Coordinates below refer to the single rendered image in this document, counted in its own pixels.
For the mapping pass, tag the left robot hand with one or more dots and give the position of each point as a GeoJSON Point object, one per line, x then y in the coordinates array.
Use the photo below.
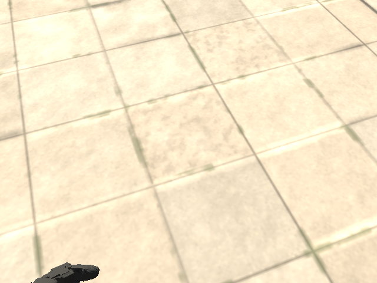
{"type": "Point", "coordinates": [67, 273]}

